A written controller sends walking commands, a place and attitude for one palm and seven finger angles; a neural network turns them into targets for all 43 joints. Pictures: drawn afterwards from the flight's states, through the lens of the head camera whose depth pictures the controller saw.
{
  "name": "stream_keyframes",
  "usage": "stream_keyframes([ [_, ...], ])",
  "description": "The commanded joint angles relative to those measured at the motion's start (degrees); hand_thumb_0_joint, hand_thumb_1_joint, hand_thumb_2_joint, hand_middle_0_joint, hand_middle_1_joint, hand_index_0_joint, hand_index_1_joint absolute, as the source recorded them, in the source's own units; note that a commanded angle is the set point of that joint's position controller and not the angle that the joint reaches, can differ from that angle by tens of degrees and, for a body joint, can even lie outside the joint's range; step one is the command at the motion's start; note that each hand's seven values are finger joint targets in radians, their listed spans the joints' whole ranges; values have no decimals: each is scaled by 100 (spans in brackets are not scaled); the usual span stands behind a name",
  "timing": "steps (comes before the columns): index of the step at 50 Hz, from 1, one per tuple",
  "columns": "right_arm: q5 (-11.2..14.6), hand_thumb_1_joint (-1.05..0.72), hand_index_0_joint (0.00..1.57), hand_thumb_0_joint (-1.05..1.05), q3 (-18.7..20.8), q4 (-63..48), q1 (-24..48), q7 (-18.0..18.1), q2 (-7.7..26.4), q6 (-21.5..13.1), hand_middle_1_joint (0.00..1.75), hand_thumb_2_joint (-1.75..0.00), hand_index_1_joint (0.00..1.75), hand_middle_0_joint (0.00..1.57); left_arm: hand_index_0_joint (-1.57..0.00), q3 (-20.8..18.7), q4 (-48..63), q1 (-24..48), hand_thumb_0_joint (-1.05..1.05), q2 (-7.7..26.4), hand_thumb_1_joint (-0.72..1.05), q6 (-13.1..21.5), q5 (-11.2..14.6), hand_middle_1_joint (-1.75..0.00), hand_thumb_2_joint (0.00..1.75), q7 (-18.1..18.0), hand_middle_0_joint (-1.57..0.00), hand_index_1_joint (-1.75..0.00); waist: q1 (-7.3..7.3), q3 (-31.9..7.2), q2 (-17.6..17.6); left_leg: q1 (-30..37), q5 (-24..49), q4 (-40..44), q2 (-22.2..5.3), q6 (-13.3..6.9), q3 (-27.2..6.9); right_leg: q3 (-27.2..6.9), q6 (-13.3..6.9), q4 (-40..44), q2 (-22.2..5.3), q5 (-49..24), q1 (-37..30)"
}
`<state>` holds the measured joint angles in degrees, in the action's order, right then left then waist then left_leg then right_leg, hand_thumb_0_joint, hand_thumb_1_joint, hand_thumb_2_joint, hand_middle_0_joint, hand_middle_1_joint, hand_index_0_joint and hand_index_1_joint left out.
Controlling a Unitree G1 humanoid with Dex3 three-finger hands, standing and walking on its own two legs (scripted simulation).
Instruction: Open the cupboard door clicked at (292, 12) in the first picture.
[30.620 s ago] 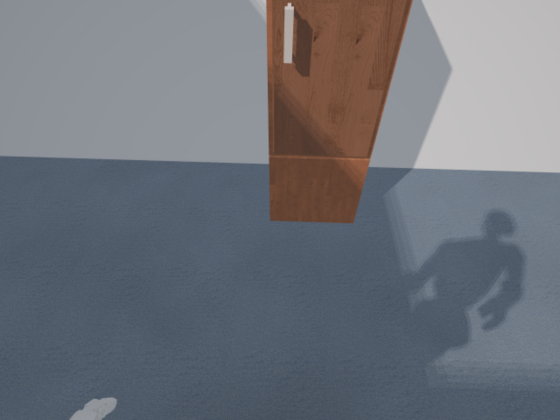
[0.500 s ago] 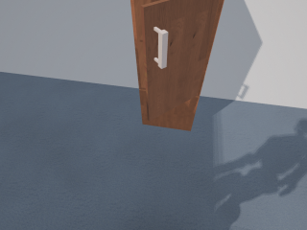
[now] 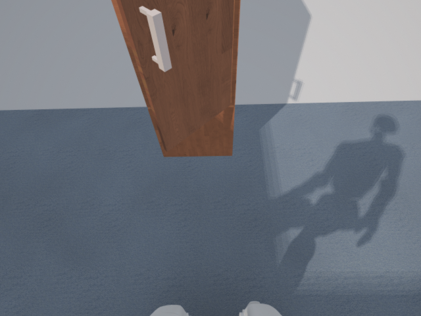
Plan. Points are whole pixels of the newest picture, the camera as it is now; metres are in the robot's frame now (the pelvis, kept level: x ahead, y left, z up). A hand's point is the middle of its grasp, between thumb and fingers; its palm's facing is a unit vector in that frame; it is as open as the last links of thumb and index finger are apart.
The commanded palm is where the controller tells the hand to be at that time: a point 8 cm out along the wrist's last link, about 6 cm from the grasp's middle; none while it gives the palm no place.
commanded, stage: walk to a spot facing it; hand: left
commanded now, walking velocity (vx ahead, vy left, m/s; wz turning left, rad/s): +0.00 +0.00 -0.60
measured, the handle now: (154, 39) +0.68 +0.19 +0.12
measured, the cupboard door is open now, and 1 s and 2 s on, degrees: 45 45 45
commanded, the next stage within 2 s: none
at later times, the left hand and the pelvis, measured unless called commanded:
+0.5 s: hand (120, 296) +0.16 +0.22 -0.15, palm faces -0.25 -0.94 -0.24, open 7.4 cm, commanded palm none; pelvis +0.00 +0.03 +0.02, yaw -18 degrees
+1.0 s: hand (170, 263) +0.23 +0.12 -0.15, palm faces -0.61 -0.77 -0.19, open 7.4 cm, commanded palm none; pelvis +0.02 +0.03 +0.02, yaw -38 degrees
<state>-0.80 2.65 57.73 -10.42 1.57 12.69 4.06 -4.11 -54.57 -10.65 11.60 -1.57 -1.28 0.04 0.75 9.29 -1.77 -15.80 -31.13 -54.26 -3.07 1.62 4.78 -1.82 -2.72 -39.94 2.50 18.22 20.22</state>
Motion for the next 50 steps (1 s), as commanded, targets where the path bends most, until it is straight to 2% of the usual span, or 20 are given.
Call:
stream_keyframes([
  [1,26,-90,20,0,195,-835,519,-4,554,-195,30,-90,30,20,-20,-325,383,-303,0,1315,90,53,-14,-30,90,-200,-20,-30,89,-812,945,-1400,109,-1377,-74,90,-740,-2871,-1068,2219,-1683,-1621,-827],
  [11,108,-90,20,0,187,-948,518,34,369,-282,30,-90,30,20,-20,-353,380,-398,0,1281,90,10,-49,-30,90,-109,-20,-30,136,-1361,1078,-607,482,1114,316,75,-583,-2682,-753,2010,-1067,-2015,-1229],
  [14,135,-90,20,0,214,-817,23,102,476,-347,30,-90,30,20,-20,-338,449,-74,0,1200,90,-26,-3,-30,90,-113,-20,-30,-180,-1419,1029,670,1294,2775,307,19,-638,-2576,-327,1646,-810,-1955,-487],
  [15,104,-90,20,0,260,-735,-204,159,768,-397,30,-90,30,20,-20,-288,544,20,0,1009,90,-41,49,-30,90,-96,-20,-30,-310,-1505,368,1625,1409,3476,-258,-160,-1146,-2145,-25,1203,-376,-1196,430],
  [16,-5,-90,20,0,374,-821,-170,193,1360,-434,30,-90,30,20,-20,-211,696,2,0,706,90,-52,128,-30,90,-2,-20,-30,-324,-1362,-1400,2064,1375,4060,-1729,-624,-2626,-1032,330,-14,359,592,1601],
  [17,-53,-90,20,0,394,-914,-142,213,1518,-398,30,-90,30,20,-20,-233,799,317,0,868,90,-49,67,-30,90,40,-20,-30,-388,-1063,-1499,1352,2080,4141,-2502,-1118,-2947,-356,529,-1298,150,1567,1630],
  [19,-139,-90,20,0,277,-1101,194,187,1168,-444,30,-90,30,20,-20,-263,847,238,0,883,90,-36,-8,-30,90,119,-20,-30,-117,-997,-433,835,3408,3722,-2232,-1376,-2346,-263,607,-2349,-136,1163,1441],
  [22,-159,-90,20,0,252,-1065,194,170,995,-456,30,-90,30,20,-20,-211,810,318,0,737,90,-83,10,-30,90,197,-20,-30,-54,-929,-1117,1072,5017,3051,-1376,-885,-821,78,600,-1818,-265,1037,1235],
  [26,-135,-90,20,0,323,-982,-217,112,1214,-424,30,-90,30,20,-20,-138,863,383,0,687,90,-28,26,-30,90,256,-20,-30,-219,-1273,-1112,1161,5212,2601,-1324,-620,-411,672,451,-310,-77,605,177],
  [28,-89,-90,20,0,346,-1000,-168,73,1290,-407,30,-90,30,20,-20,-177,767,50,0,769,90,-5,40,-30,90,253,-20,-30,-24,-1267,-920,691,4731,2171,-1269,-427,-250,741,343,591,-42,-196,-702],
  [29,-45,-90,20,0,349,-1079,-37,36,1254,-399,30,-90,30,20,-20,-228,654,-360,0,1001,90,25,34,-30,90,221,-20,-30,203,-1337,-478,59,3994,1546,-1096,-198,-74,437,202,1226,-246,-1290,-1538],
  [30,38,-90,20,0,289,-1262,37,10,846,-389,30,-90,30,20,-20,-356,565,-730,0,1645,90,80,-41,-30,90,123,-20,-30,356,-1551,1260,-1156,2003,188,-363,189,508,-1569,-316,1757,-1625,-2980,-2459],
  [31,75,-90,20,0,176,-1467,404,27,650,-347,30,-90,30,20,-20,-428,449,-1030,0,2029,90,84,18,-30,90,21,-20,-30,606,-1519,2127,-1752,-821,-902,0,249,0,-2642,-1024,1893,-2519,-4342,-2350],
  [33,101,-90,20,0,149,-1463,327,-21,642,-351,30,-90,30,20,-20,-395,639,-385,0,1936,90,4,7,-30,90,-14,-20,-30,310,-951,1617,-1878,-465,-1137,-336,177,-474,-2427,-1239,2010,-2259,-2087,-1411],
  [40,57,-90,20,0,156,-874,-698,-51,515,-301,30,-90,30,20,-20,-252,866,559,0,1565,90,-62,-34,-30,90,-12,-20,-30,-431,-1186,897,493,1273,1735,152,193,-9,-1766,-419,1627,-1154,-583,333],
  [41,43,-90,20,0,185,-799,-928,-12,676,-335,30,-90,30,20,-20,-203,923,617,0,1407,90,-97,6,-30,90,14,-20,-30,-543,-1116,556,1133,1478,2466,64,140,-125,-1578,-165,1411,-880,32,916],
  [43,-106,-90,20,0,365,-910,-1004,74,1643,-457,30,-90,30,20,-20,-89,1108,511,0,889,90,-142,107,-30,90,102,-20,-30,-521,-1059,-2044,987,290,4336,-2364,-778,-3014,-2,467,-1287,180,1633,1763],
  [44,-95,-90,20,0,353,-990,-847,97,1708,-488,30,-90,30,20,-20,-130,1124,658,0,1081,90,-135,57,-30,90,132,-20,-30,-463,-993,-1153,410,505,4353,-2694,-1148,-3064,-328,449,-2010,-285,1485,1413],
  [46,-160,-90,20,0,291,-1108,-437,67,1501,-559,30,-90,30,20,-20,-194,989,547,0,902,90,-88,-16,-30,90,224,-20,-30,-194,-1049,-388,110,1646,4025,-2156,-1149,-2209,-25,498,-2442,-312,1153,1102],
  [50,-163,-90,20,0,204,-954,-478,87,1204,-508,30,-90,30,20,-20,-83,932,536,0,622,90,-120,26,-30,90,291,-20,-30,-201,-1062,-1348,643,4013,3214,-1475,-675,-386,557,559,-1293,-331,983,676],
])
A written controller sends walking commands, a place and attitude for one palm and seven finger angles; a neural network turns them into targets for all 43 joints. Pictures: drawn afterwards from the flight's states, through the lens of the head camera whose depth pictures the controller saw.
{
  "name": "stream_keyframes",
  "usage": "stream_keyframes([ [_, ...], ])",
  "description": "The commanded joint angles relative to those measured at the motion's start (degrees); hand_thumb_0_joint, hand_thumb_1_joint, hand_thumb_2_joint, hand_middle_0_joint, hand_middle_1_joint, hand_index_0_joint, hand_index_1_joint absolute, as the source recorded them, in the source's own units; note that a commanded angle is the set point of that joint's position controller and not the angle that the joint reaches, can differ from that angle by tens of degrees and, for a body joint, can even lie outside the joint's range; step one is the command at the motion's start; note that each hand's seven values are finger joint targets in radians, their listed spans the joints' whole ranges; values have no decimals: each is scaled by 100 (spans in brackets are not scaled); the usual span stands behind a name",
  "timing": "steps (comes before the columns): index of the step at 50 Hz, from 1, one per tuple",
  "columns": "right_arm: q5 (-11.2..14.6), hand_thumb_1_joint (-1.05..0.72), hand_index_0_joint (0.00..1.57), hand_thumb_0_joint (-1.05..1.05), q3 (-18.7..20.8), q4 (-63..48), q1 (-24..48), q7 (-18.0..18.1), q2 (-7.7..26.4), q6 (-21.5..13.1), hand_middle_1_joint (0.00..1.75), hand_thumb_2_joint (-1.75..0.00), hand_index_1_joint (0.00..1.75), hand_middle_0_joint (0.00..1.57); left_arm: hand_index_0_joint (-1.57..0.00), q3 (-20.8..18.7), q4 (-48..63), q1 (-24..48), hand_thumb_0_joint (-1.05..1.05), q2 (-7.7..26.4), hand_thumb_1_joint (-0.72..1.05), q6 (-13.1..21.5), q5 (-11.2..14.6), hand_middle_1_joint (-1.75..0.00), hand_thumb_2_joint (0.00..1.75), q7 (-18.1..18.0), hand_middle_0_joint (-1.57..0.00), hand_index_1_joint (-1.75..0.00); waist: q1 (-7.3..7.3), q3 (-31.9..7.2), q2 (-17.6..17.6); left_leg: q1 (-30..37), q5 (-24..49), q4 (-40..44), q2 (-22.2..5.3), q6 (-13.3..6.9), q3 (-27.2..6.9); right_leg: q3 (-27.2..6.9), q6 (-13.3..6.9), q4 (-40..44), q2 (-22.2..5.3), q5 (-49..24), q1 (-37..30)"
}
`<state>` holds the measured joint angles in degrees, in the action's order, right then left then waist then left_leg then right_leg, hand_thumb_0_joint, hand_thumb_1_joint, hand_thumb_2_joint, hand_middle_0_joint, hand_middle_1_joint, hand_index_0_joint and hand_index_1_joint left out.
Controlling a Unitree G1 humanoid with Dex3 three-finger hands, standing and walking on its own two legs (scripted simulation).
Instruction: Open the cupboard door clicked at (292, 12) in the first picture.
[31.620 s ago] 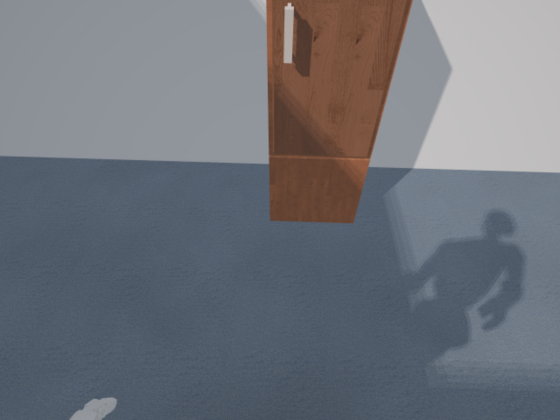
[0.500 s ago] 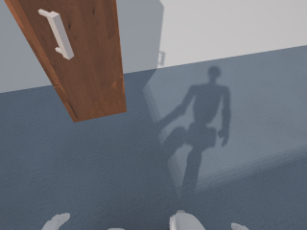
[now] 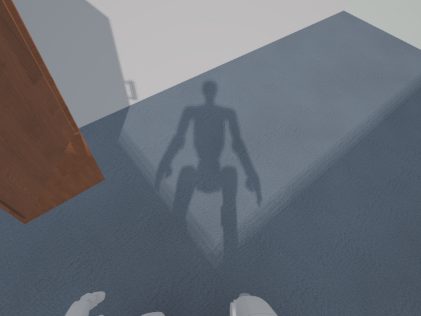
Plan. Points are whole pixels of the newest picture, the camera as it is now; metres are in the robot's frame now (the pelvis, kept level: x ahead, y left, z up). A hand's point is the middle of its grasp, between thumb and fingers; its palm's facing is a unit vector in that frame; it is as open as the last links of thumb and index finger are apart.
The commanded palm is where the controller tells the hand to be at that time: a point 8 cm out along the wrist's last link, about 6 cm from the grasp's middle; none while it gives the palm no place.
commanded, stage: walk to a spot facing it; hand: left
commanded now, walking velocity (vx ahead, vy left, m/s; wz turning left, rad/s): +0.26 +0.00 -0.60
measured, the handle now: out of the picture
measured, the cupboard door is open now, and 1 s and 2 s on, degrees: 45 45 45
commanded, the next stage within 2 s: turn to face it in 1.58 s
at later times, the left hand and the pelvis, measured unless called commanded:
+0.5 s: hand (128, 288) +0.19 +0.18 -0.18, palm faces -0.30 -0.94 -0.18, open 7.4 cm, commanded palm none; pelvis +0.10 -0.01 -0.01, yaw -20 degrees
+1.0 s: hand (225, 188) +0.44 -0.03 -0.16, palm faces -0.57 -0.80 -0.19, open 7.4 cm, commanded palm none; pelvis +0.26 -0.13 +0.00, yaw -33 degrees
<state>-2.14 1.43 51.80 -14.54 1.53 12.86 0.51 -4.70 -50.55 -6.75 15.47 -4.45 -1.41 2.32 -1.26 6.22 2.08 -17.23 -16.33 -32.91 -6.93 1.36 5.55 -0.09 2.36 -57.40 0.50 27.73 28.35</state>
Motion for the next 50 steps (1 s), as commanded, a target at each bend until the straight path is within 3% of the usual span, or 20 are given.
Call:
stream_keyframes([
  [1,-32,-90,20,0,338,-309,-256,77,1208,-145,30,-90,30,20,-20,-4,534,170,0,200,90,199,63,-30,90,66,-20,-30,-74,-966,-1754,1003,2607,943,-1131,-617,-368,475,18,881,-108,51,-363],
  [5,44,-90,20,0,401,-258,-244,-10,1268,-95,30,-90,30,20,-20,-66,269,-434,0,424,90,312,42,-30,90,68,-20,-30,199,-1190,-953,238,197,87,-976,-203,31,635,-213,3159,26,-777,-2168],
  [7,131,-90,20,0,240,-789,691,-112,555,-98,30,-90,30,20,-20,-319,-36,-1351,0,1527,90,392,-8,-30,90,-101,-20,-30,890,-631,2056,-2580,-2403,-2483,258,311,439,-3081,-1295,4572,-2208,-515,-3281],
  [8,124,-90,20,0,254,-882,958,-116,802,-92,30,-90,30,20,-20,-333,-34,-1484,0,1556,90,423,60,-30,90,-172,-20,-30,945,-401,1600,-2940,-1937,-3135,36,201,-420,-3114,-1639,4655,-2349,-249,-3049],
  [10,127,-90,20,0,328,-766,845,-204,777,-111,30,-90,30,20,-20,-245,62,-860,0,1194,90,470,11,-30,90,-205,-20,-30,484,-305,925,-2474,-1216,-3135,-128,231,-531,-2690,-1526,4578,-1870,759,-2237],
  [12,92,-90,20,0,356,-654,811,-238,727,-72,30,-90,30,20,-20,-187,133,-498,0,945,90,560,20,-30,90,-210,-20,-30,257,-124,1068,-1925,-603,-2704,-91,310,-474,-1898,-1319,4581,-1528,-295,-1634],
  [16,119,-90,20,0,308,-598,687,-275,406,-190,30,-90,30,20,-20,-222,5,-654,0,1038,90,636,-10,-30,90,-168,-20,-30,242,-560,608,-753,-466,-996,288,292,-148,-1737,-1296,4128,-1298,-1141,-1620],
  [19,117,-90,20,0,352,-279,-263,-167,591,-315,30,-90,30,20,-20,-195,14,-386,0,844,90,605,15,-30,90,-108,-20,-30,-252,-830,50,1460,84,516,454,260,105,-1433,-896,3322,-745,-437,-401],
  [20,62,-90,20,0,455,-70,-936,-71,1064,-368,30,-90,30,20,-20,-114,116,-332,0,473,90,579,39,-30,90,-59,-20,-30,-565,-1061,-1108,2418,-919,1107,-405,30,-968,-897,-600,2043,-159,-11,506],
  [21,-54,-90,20,0,576,38,-1665,-22,1668,-401,30,-90,30,20,-20,-32,314,-270,0,158,90,551,84,-30,90,-23,-20,-30,-827,-1292,-2661,2709,-2299,2044,-2106,-556,-3151,113,-229,-76,425,954,1440],
  [22,-28,-90,20,0,540,29,-1584,22,1656,-378,30,-90,30,20,-20,-82,456,121,0,327,90,573,31,-30,90,-1,-20,-30,-750,-949,-1692,2214,-2600,2404,-2503,-978,-3701,-413,-301,-802,-124,577,1669],
  [24,-69,-90,20,0,448,-208,-1032,-10,1364,-452,30,-90,30,20,-20,-101,470,376,0,264,90,622,-23,-30,90,99,-20,-30,-466,-453,-577,1376,-1606,2302,-2178,-1061,-2999,-272,-261,-1231,-517,-61,1706],
  [29,6,-90,20,0,269,7,-829,5,775,-547,30,-90,30,20,-20,-6,262,166,0,-106,90,482,-34,-30,90,245,-20,-30,-114,-529,-1372,1530,1126,1918,-1135,-523,-291,293,-131,-55,-605,-1171,1123],
  [36,-47,-90,20,0,290,213,-945,-80,885,-427,30,-90,30,20,-20,2,324,604,0,24,90,443,-28,-30,90,218,-20,-30,-74,-333,-955,1013,927,1771,-1357,-504,341,784,-294,1816,-353,-1295,-359],
  [38,-14,-90,20,0,269,218,-766,-91,928,-396,30,-90,30,20,-20,-79,44,-280,0,251,90,500,-43,-30,90,164,-20,-30,446,-702,-549,538,1799,355,-1117,-318,652,881,-503,2457,-78,-1334,-1995],
  [39,69,-90,20,0,218,135,-586,-153,740,-409,30,-90,30,20,-20,-183,-275,-1345,0,703,90,573,-77,-30,90,80,-20,-30,939,-1202,303,-534,1707,-1230,-680,-92,1084,97,-850,2827,-525,-757,-3633],
  [40,187,-90,20,0,103,-165,-342,-184,284,-434,30,-90,30,20,-20,-401,-493,-2279,0,1466,90,630,-63,-30,90,-38,-20,-30,1281,-1726,2030,-2303,-1728,-3415,313,185,1001,-2868,-1526,3809,-2304,-524,-4726],
  [41,183,-90,20,0,170,-258,-2,-151,550,-422,30,-90,30,20,-20,-401,-514,-2124,0,1544,90,614,95,-30,90,-121,-20,-30,1151,-1493,1539,-2782,-1865,-4293,89,62,-151,-3351,-1704,4335,-2520,-531,-4301],
  [44,99,-90,20,0,272,44,-114,-154,499,-312,30,-90,30,20,-20,-155,-84,-475,0,747,90,627,64,-30,90,-202,-20,-30,217,-634,706,-1989,-703,-3722,-441,190,-472,-1899,-1387,4610,-1904,-151,-1965],
  [50,54,-90,20,0,203,169,-242,-270,97,-228,30,-90,30,20,-20,-98,-329,-590,0,589,90,815,19,-30,90,-177,-20,-30,11,-747,349,-945,89,-1391,-111,228,-101,-897,-1354,4533,-1311,-1424,-1589],
])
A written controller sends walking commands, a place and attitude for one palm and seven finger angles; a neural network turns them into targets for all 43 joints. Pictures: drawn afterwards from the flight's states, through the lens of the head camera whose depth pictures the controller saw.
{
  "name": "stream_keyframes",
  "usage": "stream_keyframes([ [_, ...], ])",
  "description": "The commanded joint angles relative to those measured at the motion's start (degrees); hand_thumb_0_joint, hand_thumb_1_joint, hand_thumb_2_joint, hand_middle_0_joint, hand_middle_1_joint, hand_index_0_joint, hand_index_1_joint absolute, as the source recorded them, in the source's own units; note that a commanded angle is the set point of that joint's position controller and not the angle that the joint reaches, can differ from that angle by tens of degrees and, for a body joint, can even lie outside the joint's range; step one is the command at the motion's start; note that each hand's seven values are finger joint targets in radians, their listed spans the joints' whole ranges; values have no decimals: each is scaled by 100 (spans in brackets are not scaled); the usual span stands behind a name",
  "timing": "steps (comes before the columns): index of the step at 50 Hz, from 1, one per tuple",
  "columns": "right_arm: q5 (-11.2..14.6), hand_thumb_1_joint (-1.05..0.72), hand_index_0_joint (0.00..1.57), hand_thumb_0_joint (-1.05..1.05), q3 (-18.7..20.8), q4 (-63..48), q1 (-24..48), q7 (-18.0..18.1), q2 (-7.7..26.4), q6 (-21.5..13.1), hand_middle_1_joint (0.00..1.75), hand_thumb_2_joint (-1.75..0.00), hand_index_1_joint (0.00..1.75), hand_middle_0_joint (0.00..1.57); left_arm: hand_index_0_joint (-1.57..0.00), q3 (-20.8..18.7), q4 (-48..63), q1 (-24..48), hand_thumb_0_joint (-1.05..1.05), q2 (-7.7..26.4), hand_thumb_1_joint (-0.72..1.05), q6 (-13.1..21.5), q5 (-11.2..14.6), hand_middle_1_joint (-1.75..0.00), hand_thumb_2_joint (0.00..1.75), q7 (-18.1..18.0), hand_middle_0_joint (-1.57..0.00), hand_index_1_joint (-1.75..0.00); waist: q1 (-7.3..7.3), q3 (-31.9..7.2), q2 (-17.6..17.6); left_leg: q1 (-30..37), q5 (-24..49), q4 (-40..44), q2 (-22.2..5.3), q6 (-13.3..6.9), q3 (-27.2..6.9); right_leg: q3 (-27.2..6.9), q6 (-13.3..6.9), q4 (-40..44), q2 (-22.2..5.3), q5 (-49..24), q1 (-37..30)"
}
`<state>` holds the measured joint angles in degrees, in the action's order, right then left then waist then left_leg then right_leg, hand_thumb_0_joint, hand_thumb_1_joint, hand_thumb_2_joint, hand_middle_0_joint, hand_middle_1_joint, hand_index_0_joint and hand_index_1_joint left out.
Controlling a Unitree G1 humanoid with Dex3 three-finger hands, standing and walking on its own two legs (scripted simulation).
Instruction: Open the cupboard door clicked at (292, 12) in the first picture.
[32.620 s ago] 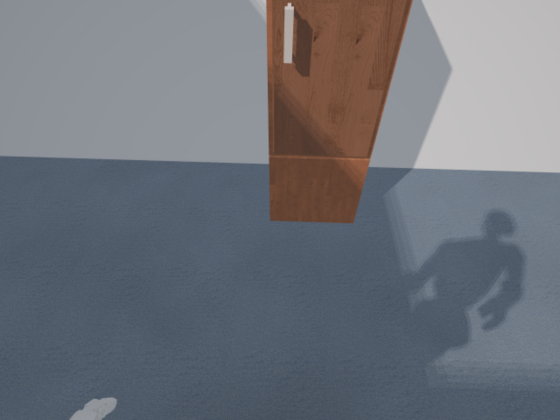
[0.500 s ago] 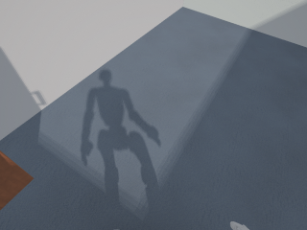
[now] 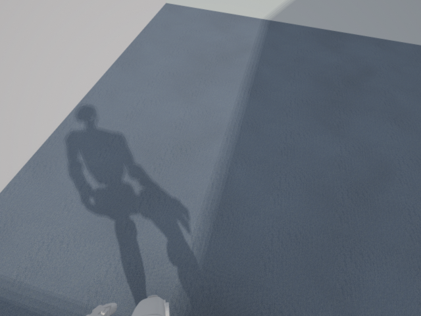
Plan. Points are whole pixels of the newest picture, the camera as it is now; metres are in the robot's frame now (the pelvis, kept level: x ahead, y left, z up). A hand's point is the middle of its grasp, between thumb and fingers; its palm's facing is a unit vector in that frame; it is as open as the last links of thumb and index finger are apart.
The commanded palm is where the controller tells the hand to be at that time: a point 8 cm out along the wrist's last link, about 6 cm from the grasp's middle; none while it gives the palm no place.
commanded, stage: walk to a spot facing it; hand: left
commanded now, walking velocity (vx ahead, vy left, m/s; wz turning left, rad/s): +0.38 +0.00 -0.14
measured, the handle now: out of the picture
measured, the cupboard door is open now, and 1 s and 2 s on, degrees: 45 45 45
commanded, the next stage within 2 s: turn to face it in 0.58 s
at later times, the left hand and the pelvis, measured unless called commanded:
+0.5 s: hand (139, 223) +0.35 +0.18 -0.16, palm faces -0.15 -0.97 -0.17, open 7.4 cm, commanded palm none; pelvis +0.24 +0.01 +0.00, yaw -8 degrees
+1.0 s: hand (158, 179) +0.50 +0.15 -0.19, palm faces +0.00 -0.98 -0.17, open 7.3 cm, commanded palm none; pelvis +0.44 -0.03 -0.01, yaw -1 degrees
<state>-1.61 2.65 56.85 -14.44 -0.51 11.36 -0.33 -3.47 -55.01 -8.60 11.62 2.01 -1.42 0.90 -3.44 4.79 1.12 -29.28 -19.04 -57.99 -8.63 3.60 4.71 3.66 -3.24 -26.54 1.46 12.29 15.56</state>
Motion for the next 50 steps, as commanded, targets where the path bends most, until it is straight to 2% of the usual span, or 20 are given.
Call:
stream_keyframes([
  [1,1,-90,20,0,81,-391,-53,-80,246,-167,30,-90,30,20,-20,-219,37,-506,0,961,90,173,29,-30,90,-14,-20,-30,321,-530,444,303,457,1423,147,2,49,-1278,-775,1452,-1381,168,-391],
  [3,-3,-90,20,0,98,-492,228,-86,237,-225,30,-90,30,20,-20,-238,-70,-695,0,918,90,182,34,-30,90,-3,-20,-30,411,-441,412,463,595,1955,270,-24,61,-1407,-736,1396,-1419,295,-501],
  [6,-8,-90,20,0,132,-342,-114,-34,433,-340,30,-90,30,20,-20,-213,-142,-633,0,835,90,163,73,-30,90,-9,-20,-30,157,-475,-14,1810,978,3046,406,-99,140,-1175,-462,707,-1146,328,-35],
  [7,-21,-90,20,0,200,-179,-596,21,687,-383,30,-90,30,20,-20,-171,-91,-609,0,692,90,156,73,-30,90,22,-20,-30,-73,-648,-589,2751,581,3257,144,-287,-269,-948,-283,-174,-831,283,640],
  [8,-109,-90,20,0,330,-8,-1352,74,1255,-410,30,-90,30,20,-20,-101,2,-689,0,391,90,157,91,-30,90,59,-20,-30,-353,-1026,-1747,3726,-205,3771,-1095,-823,-1991,-243,-1,-1826,-198,983,1712],
  [9,-107,-90,20,0,364,34,-1807,111,1474,-340,30,-90,30,20,-20,-28,166,-494,0,354,90,185,69,-30,90,57,-20,-30,-504,-1109,-2016,3850,-787,4440,-1953,-1347,-3129,-138,102,-3368,30,1954,2265],
  [10,-99,-90,20,0,344,-37,-1700,124,1394,-299,30,-90,30,20,-20,-87,272,-175,0,436,90,197,32,-30,90,67,-20,-30,-479,-661,-1229,3497,-892,4612,-2072,-1560,-3289,-462,105,-4067,-307,1778,2635],
  [13,-66,-90,20,0,155,-95,-1002,154,690,-450,30,-90,30,20,-20,-120,103,-23,0,329,90,121,-35,-30,90,125,-20,-30,-1,-4,-631,2341,620,4717,-1374,-1097,-1771,-581,239,-4274,-726,633,2578],
  [16,-22,-90,20,0,126,47,-1018,180,603,-527,30,-90,30,20,-20,-56,40,-178,0,167,90,15,-15,-30,90,180,-20,-30,157,-445,-919,2688,2111,4528,-944,-939,-515,-330,353,-3344,-732,294,2184],
  [23,-69,-90,20,0,154,277,-1147,113,744,-384,30,-90,30,20,-20,-38,167,408,0,135,90,-43,-20,-30,90,221,-20,-30,100,-75,-788,2279,1369,4523,-974,-915,88,335,264,-1114,-535,-24,1001],
  [26,-25,-90,20,0,99,323,-982,103,716,-330,30,-90,30,20,-20,-150,-171,-607,0,450,90,11,-44,-30,90,183,-20,-30,674,-388,-378,1751,2082,3024,-585,-626,530,455,40,-474,-209,-159,-835],
  [27,54,-90,20,0,66,260,-843,65,566,-348,30,-90,30,20,-20,-265,-447,-1550,0,878,90,79,-74,-30,90,122,-20,-30,1109,-915,383,754,1840,1464,-181,-406,900,-605,-333,-178,-931,435,-2297],
  [28,143,-90,20,0,-6,27,-808,51,220,-377,30,-90,30,20,-20,-435,-631,-2298,0,1512,90,98,-38,-30,90,26,-20,-30,1301,-1345,2015,-632,-1213,-444,615,-179,929,-3050,-1016,830,-2498,733,-3199],
  [29,131,-90,20,0,57,-83,-417,53,486,-330,30,-90,30,20,-20,-418,-600,-2112,0,1480,90,68,92,-30,90,-56,-20,-30,1215,-1058,1333,-978,-1556,-1280,313,-282,49,-3406,-1180,1349,-2696,978,-2717],
  [31,104,-90,20,0,93,-38,-154,54,373,-293,30,-90,30,20,-20,-260,-315,-1092,0,1037,90,26,93,-30,90,-116,-20,-30,757,-336,638,-842,-848,-1148,-156,-232,-308,-2485,-961,1559,-2399,1479,-1120],
  [35,28,-90,20,0,25,299,-821,24,-84,-65,30,-90,30,20,-20,-106,-180,-366,0,573,90,148,16,-30,90,-136,-20,-30,122,-299,436,485,-96,219,-91,-124,-105,-778,-629,1690,-1858,-7,237],
  [42,34,-90,20,0,-10,331,-954,12,93,-173,30,-90,30,20,-20,-80,-352,-495,0,493,90,114,94,-30,90,-134,-20,-30,61,-641,-191,1859,1948,2913,291,-138,59,397,1,108,-1391,-875,-150],
  [44,-2,-90,20,0,168,247,-1249,114,966,-181,30,-90,30,20,-20,9,-229,-760,0,187,90,-1,145,-30,90,-142,-20,-30,16,-975,-2019,2529,3668,3506,-1203,-1107,-2140,671,572,-1845,-470,1824,867],
  [46,-43,-90,20,0,178,92,-1024,219,1022,-86,30,-90,30,20,-20,-37,19,-322,0,283,90,-99,95,-30,90,-162,-20,-30,-2,-662,-1321,2183,3280,3835,-1415,-1556,-2674,-80,567,-3223,-449,2407,1319],
  [50,-10,-90,20,0,127,18,-724,280,906,-138,30,-90,30,20,-20,-71,91,0,0,343,90,-144,118,-30,90,-138,-20,-30,102,-1062,-997,2539,5214,3355,-905,-1320,-1749,-323,752,-3171,-563,1724,1421],
])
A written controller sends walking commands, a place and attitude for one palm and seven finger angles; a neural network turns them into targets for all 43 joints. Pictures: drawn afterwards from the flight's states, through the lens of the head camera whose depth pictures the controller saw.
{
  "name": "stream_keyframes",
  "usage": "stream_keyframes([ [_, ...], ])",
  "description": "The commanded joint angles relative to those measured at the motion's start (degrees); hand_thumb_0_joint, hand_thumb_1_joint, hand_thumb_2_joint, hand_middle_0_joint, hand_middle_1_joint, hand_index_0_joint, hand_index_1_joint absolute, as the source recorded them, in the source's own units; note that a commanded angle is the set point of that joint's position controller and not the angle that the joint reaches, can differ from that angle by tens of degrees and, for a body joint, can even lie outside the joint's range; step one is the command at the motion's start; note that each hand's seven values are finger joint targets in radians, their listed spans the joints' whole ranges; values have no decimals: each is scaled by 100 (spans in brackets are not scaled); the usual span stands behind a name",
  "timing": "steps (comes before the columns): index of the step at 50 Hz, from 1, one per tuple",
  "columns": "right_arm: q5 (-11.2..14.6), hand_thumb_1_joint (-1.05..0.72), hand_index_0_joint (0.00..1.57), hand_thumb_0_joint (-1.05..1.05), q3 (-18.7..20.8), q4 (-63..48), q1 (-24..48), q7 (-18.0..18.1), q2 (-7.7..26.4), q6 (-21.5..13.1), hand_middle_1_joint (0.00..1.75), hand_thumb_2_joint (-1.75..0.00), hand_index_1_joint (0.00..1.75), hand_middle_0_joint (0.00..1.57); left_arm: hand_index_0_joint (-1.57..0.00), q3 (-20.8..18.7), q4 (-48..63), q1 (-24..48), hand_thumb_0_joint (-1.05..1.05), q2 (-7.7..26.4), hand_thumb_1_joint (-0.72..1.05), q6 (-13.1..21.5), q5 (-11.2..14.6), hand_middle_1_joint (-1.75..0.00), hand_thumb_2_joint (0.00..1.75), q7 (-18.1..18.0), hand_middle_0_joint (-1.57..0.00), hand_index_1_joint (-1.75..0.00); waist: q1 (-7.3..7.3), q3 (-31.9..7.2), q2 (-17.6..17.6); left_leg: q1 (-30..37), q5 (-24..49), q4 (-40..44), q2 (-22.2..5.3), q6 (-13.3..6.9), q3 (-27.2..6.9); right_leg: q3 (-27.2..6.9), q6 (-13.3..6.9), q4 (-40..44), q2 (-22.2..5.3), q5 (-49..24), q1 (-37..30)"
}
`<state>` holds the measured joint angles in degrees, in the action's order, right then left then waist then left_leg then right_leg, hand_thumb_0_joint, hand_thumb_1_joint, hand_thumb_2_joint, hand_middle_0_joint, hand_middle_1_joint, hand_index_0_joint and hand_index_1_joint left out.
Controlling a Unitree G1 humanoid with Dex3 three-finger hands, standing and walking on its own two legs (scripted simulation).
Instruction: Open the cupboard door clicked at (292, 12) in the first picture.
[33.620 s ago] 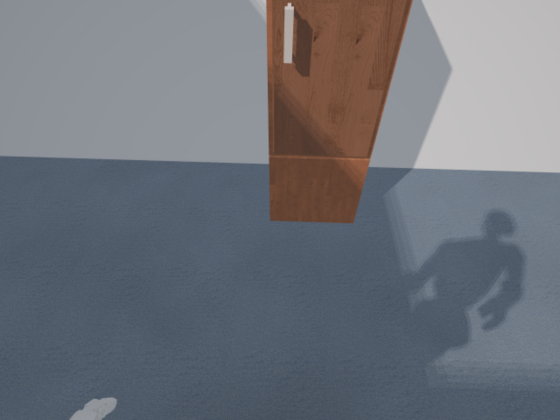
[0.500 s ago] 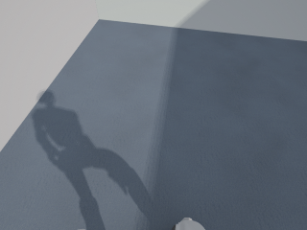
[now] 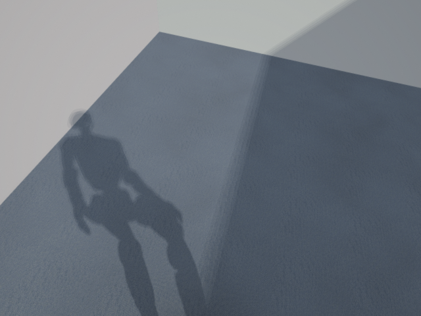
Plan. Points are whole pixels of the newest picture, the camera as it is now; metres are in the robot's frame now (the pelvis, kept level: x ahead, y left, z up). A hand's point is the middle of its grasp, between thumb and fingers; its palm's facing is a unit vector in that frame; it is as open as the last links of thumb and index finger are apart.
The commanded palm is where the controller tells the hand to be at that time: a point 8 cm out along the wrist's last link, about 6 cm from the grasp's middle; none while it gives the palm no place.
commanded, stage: turn to face it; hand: left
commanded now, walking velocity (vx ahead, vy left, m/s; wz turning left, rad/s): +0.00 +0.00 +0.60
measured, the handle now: out of the picture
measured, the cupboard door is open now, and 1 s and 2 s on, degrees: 45 45 45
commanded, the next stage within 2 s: none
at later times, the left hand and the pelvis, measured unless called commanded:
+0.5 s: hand out of the picture +0.05 +0.15 -0.16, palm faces +0.33 -0.92 -0.23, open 7.4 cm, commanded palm none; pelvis +0.06 -0.06 +0.01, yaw +19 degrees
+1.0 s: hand out of the picture +0.05 +0.12 -0.14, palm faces +0.58 -0.76 -0.29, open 7.4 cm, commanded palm none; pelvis +0.10 -0.10 +0.01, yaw +38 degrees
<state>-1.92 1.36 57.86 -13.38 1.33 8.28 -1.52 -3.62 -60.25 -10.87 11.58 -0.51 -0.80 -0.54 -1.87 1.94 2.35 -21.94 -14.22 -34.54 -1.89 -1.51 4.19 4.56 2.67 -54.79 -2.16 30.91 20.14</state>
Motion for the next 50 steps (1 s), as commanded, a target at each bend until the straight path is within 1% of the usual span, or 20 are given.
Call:
stream_keyframes([
  [1,28,-90,20,0,287,-132,-717,98,1258,-3,30,-90,30,20,-20,-62,641,181,0,330,90,68,60,-30,90,0,-20,-30,-29,-896,-1073,1800,4412,1024,-1508,-792,-1663,-390,177,-147,-152,-220,838],
  [5,19,-90,20,0,400,-356,-235,47,1414,125,30,-90,30,20,-20,-77,762,144,0,334,90,-11,47,-30,90,-9,-20,-30,66,-778,-1146,1085,2865,1193,-1271,-665,-1718,-245,158,989,13,-513,71],
  [8,94,-90,20,0,456,-593,337,-9,1382,245,30,-90,30,20,-20,-162,677,-473,0,543,90,25,26,-30,90,-36,-20,-30,424,-537,-781,-129,1085,792,-735,-234,-1574,-191,107,2875,0,-1789,-1382],
  [10,125,-90,20,0,408,-891,559,-106,848,289,30,-90,30,20,-20,-344,772,-628,0,1492,90,76,-92,-30,90,-113,-20,-30,594,-265,1797,-1379,-1846,-1546,373,458,-194,-2482,-802,4314,-2456,-1580,-1602],
  [11,88,-90,20,0,455,-891,599,-152,1040,317,30,-90,30,20,-20,-291,870,-466,0,1422,90,69,-58,-30,90,-115,-20,-30,543,-189,1505,-1234,-2071,-2693,65,378,-444,-2335,-1126,4243,-2621,-1665,-1036],
  [12,93,-90,20,0,448,-873,407,-213,932,343,30,-90,30,20,-20,-238,1002,-116,0,1284,90,53,-74,-30,90,-100,-20,-30,303,-104,1123,-1067,-1693,-3084,-10,366,-447,-1823,-1098,4192,-2318,-1214,-590],
  [16,101,-90,20,0,384,-773,559,-273,736,438,30,-90,30,20,-20,-126,1050,-18,0,888,90,123,-51,-30,90,-116,-20,-30,155,-91,944,-1016,-1191,-2731,-154,571,-146,-440,-811,3618,-1675,-3765,-1063],
  [21,138,-90,20,0,264,-960,923,-305,650,352,30,-90,30,20,-20,-214,883,-602,0,1222,90,163,-81,-30,90,-107,-20,-30,447,-506,820,-551,-1146,-849,46,535,312,-164,-836,2886,-1818,-5592,-2098],
  [25,109,-90,20,0,339,-870,213,-269,1034,284,30,-90,30,20,-20,-240,973,-307,0,1297,90,148,8,-30,90,-47,-20,-30,-30,-908,530,1212,545,873,107,317,351,388,-325,1698,-1647,-5200,-1319],
  [26,57,-90,20,0,468,-812,-162,-231,1566,231,30,-90,30,20,-20,-209,1132,-266,0,1068,90,119,45,-30,90,-16,-20,-30,-237,-1173,-678,2311,2014,1029,-903,-128,-903,655,36,626,-1186,-3411,-99],
  [27,66,-90,20,0,610,-780,-527,-167,2138,245,30,-90,30,20,-20,-84,1374,2,0,704,90,81,65,-30,90,-5,-20,-30,-466,-1192,-2114,2742,4356,1188,-2306,-1094,-2769,429,360,-683,-452,639,1278],
  [29,62,-90,20,0,574,-811,-457,-102,2128,267,30,-90,30,20,-20,-95,1595,363,0,809,90,-36,-7,-30,90,-53,-20,-30,-346,-767,-765,2074,3249,1158,-2358,-1355,-2434,-336,254,-1328,-548,335,1533],
  [32,67,-90,20,0,458,-936,282,-24,1699,218,30,-90,30,20,-20,-142,1279,155,0,797,90,-128,-16,-30,90,-14,-20,-30,19,-448,-1498,1410,2873,1213,-1332,-749,-1657,-470,275,-1002,-431,-469,1172],
  [40,50,-90,20,0,563,-1094,804,-93,1773,350,30,-90,30,20,-20,-158,1171,-425,0,745,90,-86,15,-30,90,10,-20,-30,360,-329,-1119,-28,681,994,-826,-423,-1820,-49,171,1999,108,-1231,-916],
  [41,93,-90,20,0,548,-1159,907,-109,1584,367,30,-90,30,20,-20,-214,1124,-701,0,936,90,-36,-10,-30,90,-22,-20,-30,532,-316,-537,-542,91,455,-460,-176,-1642,-318,111,2975,-153,-1482,-1496],
  [42,150,-90,20,0,488,-1263,811,-146,1140,374,30,-90,30,20,-20,-321,1135,-814,0,1482,90,39,-105,-30,90,-86,-20,-30,589,-328,1229,-1408,-1181,-888,328,265,-786,-1992,-348,4012,-1609,-981,-1894],
  [43,129,-90,20,0,479,-1359,936,-187,1120,372,30,-90,30,20,-20,-323,1243,-661,0,1757,90,28,-95,-30,90,-114,-20,-30,637,-222,2007,-1320,-2143,-2489,404,352,-516,-2814,-910,4386,-2643,-1100,-1160],
  [44,102,-90,20,0,513,-1341,824,-224,1210,412,30,-90,30,20,-20,-270,1375,-325,0,1573,90,15,-57,-30,90,-128,-20,-30,422,-161,1346,-1100,-1879,-3169,118,305,-764,-2327,-1074,4323,-2553,-902,-664],
  [46,79,-90,20,0,502,-1061,664,-267,1101,467,30,-90,30,20,-20,-187,1486,154,0,1156,90,33,-63,-30,90,-133,-20,-30,135,-87,1279,-1070,-1327,-3658,-58,403,-560,-1450,-887,3955,-1869,-1612,-571],
  [50,126,-90,20,0,377,-1067,841,-330,794,458,30,-90,30,20,-20,-180,1386,-93,0,1104,90,81,-84,-30,90,-127,-20,-30,255,-211,909,-628,-1291,-2053,-61,559,-43,-312,-791,3425,-1691,-3706,-1171],
])
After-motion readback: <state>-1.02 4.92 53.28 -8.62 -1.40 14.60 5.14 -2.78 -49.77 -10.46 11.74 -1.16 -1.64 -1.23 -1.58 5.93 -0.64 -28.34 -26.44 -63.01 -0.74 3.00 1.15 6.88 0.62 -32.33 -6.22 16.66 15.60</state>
